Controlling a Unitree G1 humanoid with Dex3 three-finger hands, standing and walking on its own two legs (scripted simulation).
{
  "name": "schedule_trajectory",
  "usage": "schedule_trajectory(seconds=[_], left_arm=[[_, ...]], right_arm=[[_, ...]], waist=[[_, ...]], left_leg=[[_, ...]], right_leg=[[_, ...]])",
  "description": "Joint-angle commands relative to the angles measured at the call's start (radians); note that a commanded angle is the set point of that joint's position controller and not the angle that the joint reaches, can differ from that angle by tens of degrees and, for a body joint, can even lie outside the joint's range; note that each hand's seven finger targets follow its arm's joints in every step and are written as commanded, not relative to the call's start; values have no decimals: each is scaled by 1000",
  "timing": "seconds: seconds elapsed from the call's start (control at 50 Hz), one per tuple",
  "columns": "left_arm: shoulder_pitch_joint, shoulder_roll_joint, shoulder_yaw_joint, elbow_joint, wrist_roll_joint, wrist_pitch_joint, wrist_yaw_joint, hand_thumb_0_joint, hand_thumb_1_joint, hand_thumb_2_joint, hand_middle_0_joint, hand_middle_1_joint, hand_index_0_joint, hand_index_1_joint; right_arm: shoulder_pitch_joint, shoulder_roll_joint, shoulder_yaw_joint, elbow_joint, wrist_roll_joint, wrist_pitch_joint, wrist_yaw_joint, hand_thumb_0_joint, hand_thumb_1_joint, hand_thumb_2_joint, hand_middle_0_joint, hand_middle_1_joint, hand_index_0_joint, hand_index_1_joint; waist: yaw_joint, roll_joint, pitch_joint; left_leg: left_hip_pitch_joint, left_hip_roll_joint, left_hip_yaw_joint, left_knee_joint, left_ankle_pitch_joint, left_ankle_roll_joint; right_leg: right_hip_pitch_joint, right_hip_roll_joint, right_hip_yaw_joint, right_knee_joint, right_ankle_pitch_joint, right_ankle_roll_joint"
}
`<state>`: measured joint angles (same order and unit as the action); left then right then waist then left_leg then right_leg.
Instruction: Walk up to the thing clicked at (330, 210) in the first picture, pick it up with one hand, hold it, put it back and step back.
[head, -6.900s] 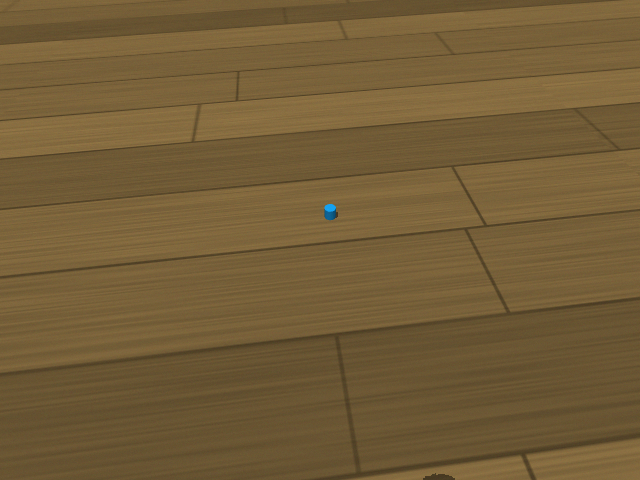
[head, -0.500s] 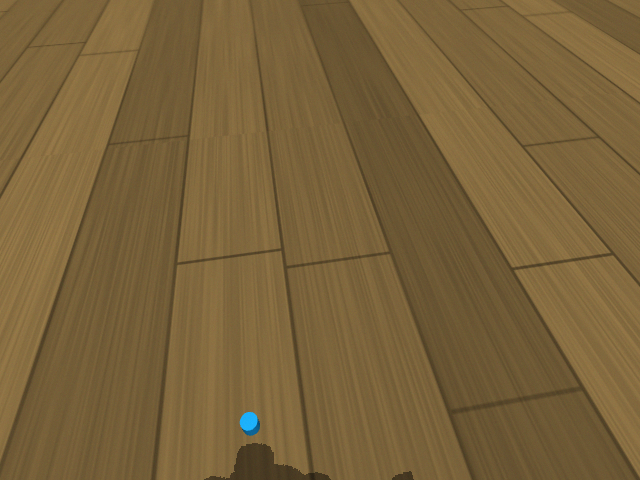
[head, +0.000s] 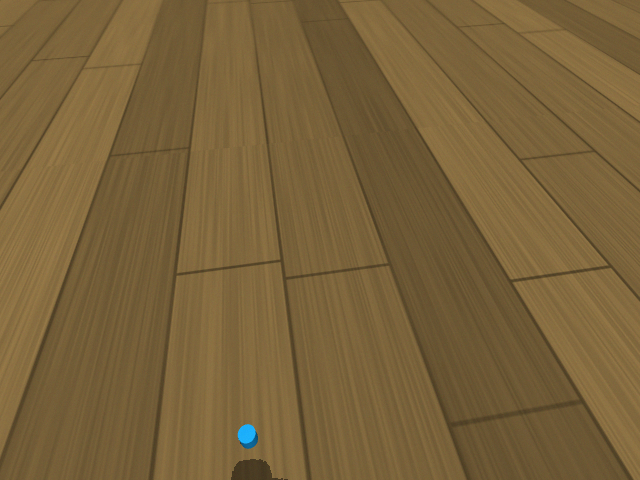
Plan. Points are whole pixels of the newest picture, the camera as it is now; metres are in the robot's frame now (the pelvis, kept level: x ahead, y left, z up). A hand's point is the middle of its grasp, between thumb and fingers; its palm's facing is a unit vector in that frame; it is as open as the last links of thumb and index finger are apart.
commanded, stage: stand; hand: left
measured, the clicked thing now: (248, 436) +0.41 +0.24 -0.76
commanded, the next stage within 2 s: none
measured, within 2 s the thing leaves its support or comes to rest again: neither
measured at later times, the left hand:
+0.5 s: hand out of the picture +0.09 +0.24 -0.16, palm faces -0.01 -0.94 -0.34, open 7.3 cm
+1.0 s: hand out of the picture +0.08 +0.23 -0.16, palm faces -0.02 -0.94 -0.34, open 7.3 cm
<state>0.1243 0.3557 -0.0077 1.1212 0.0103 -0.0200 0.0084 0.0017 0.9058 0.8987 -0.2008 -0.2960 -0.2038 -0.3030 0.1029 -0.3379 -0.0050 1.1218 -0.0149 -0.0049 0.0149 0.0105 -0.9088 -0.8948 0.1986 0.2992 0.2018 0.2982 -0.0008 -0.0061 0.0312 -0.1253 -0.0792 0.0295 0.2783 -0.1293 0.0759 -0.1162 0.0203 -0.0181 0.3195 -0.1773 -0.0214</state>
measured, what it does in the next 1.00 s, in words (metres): stands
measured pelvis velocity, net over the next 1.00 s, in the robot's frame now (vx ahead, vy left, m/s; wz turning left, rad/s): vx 0.02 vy -0.02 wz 0.01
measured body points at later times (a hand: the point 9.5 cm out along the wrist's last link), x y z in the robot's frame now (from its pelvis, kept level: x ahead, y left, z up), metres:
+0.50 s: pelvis +0.03 -0.01 +0.00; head +0.03 -0.01 +0.45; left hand +0.09 +0.29 -0.14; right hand +0.11 -0.31 -0.13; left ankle +0.02 +0.06 -0.75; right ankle +0.00 -0.10 -0.75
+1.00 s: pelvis +0.02 -0.02 +0.00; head +0.03 -0.02 +0.45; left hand +0.09 +0.27 -0.13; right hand +0.10 -0.32 -0.13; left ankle +0.02 +0.06 -0.75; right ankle +0.00 -0.10 -0.75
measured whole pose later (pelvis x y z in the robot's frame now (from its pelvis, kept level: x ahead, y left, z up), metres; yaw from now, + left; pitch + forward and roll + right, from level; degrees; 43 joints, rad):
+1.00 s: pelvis +0.02 -0.02 +0.00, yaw +1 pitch -2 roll +0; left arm 0.13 0.34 -0.01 1.14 0.01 -0.02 0.01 0.00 0.91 0.90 -0.20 -0.30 -0.20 -0.30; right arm 0.11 -0.34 0.01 1.15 -0.01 -0.02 0.00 0.01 -0.91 -0.89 0.20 0.30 0.20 0.30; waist 0.00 -0.01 0.04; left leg -0.08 -0.05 0.00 0.26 -0.15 0.04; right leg -0.04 0.05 -0.04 0.24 -0.18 -0.06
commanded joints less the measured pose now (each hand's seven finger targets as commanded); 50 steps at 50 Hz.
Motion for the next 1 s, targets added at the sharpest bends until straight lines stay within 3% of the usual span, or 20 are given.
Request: schedule_trajectory(seconds=[0.0, 0.08, 0.14, 0.18, 0.2, 0.26, 0.34, 0.38, 0.44, 0.58, 0.66, 0.74, 0.86, 0.98], left_arm=[[-17, 189, 35, -46, 0, -16, 6, 0, 900, 900, -200, -300, -200, -300], [-16, 194, 38, -43, 1, -22, 8, 0, 900, 900, -200, -300, -200, -300], [-6, 196, 39, -39, 1, -20, 9, 0, 900, 900, -200, -300, -200, -300], [-1, 187, 35, -39, 0, -21, 8, 0, 900, 900, -200, -300, -200, -300], [-4, 194, 39, -42, 2, -21, 10, 0, 900, 900, -200, -300, -200, -300], [-11, 188, 36, -42, 1, -22, 13, 0, 900, 900, -200, -300, -200, -300], [-3, 183, 35, -42, 3, -21, 16, 0, 900, 900, -200, -300, -200, -300], [-5, 186, 36, -41, 0, -19, 14, 0, 900, 900, -200, -300, -200, -300], [-4, 184, 37, -41, 2, -19, 16, 0, 900, 900, -200, -300, -200, -300], [-13, 187, 38, -41, 2, -21, 16, 0, 900, 900, -200, -300, -200, -300], [-13, 191, 39, -44, 2, -24, 16, 0, 900, 900, -200, -300, -200, -300], [-28, 193, 41, -45, 0, -22, 14, 0, 900, 900, -200, -300, -200, -300], [-25, 192, 40, -41, 1, -21, 12, 0, 900, 900, -200, -300, -200, -300], [-27, 194, 41, -40, 1, -22, 11, 0, 900, 900, -200, -300, -200, -300]], right_arm=[[-55, -220, -38, -51, 3, -32, -23, 0, -900, -900, 200, 300, 200, 300], [-40, -221, -38, -40, 3, -41, -28, 0, -900, -900, 200, 300, 200, 300], [-35, -220, -39, -33, 4, -41, -31, 0, -900, -900, 200, 300, 200, 300], [-43, -216, -34, -32, 5, -45, -30, 0, -900, -900, 200, 300, 200, 300], [-31, -219, -36, -30, 5, -44, -33, 0, -900, -900, 200, 300, 200, 300], [-36, -218, -33, -24, 7, -43, -35, 0, -900, -900, 200, 300, 200, 300], [-47, -213, -32, -27, 7, -39, -37, 0, -900, -900, 200, 300, 200, 300], [-29, -216, -28, -18, 9, -37, -38, 0, -900, -900, 200, 300, 200, 300], [-37, -223, -30, -24, 8, -35, -38, 0, -900, -900, 200, 300, 200, 300], [-49, -217, -26, -31, 7, -33, -35, 0, -900, -900, 200, 300, 200, 300], [-54, -218, -27, -35, 8, -35, -34, 0, -900, -900, 200, 300, 200, 300], [-54, -211, -24, -32, 9, -33, -34, 0, -900, -900, 200, 300, 200, 300], [-54, -214, -25, -35, 9, -33, -33, 0, -900, -900, 200, 300, 200, 300], [-40, -210, -22, -37, 9, -34, -34, 0, -900, -900, 200, 300, 200, 300]], waist=[[4, 24, -17], [-3, 7, -40], [-4, 22, -41], [2, 23, -55], [-4, 25, -86], [-4, 17, -97], [-1, 9, -103], [-4, 19, -78], [-5, 20, -91], [-2, -7, -52], [1, 1, -63], [-3, 20, -40], [-1, 16, -48], [-4, 9, -58]], left_leg=[[-29, 218, -216, -112, -108, -52], [30, 218, -201, -81, 81, -64], [34, 219, -201, -84, 76, -73], [62, 219, -193, -69, 142, -64], [80, 224, -192, -60, 210, -76], [93, 222, -181, -37, 276, -63], [106, 219, -172, -16, 278, -50], [87, 221, -177, -35, 284, -67], [92, 221, -175, -23, 286, -60], [49, 213, -175, -27, 179, -40], [65, 216, -174, -19, 203, -40], [41, 213, -175, -38, 134, -43], [39, 213, -177, -42, 106, -41], [42, 214, -177, -38, 126, -40]], right_leg=[[-12, -147, 135, -62, -12, -13], [-2, -155, 135, -66, 56, -9], [4, -151, 127, -63, 47, -10], [5, -157, 129, -66, 79, -10], [29, -154, 123, -54, 109, -8], [46, -160, 124, -58, 170, -9], [52, -165, 117, -57, 215, -12], [55, -159, 116, -57, 193, -9], [64, -161, 114, -60, 210, -8], [66, -173, 126, -88, 187, -8], [74, -177, 127, -89, 225, -11], [70, -174, 136, -105, 164, -14], [74, -171, 136, -111, 136, -17], [83, -171, 140, -111, 166, -15]])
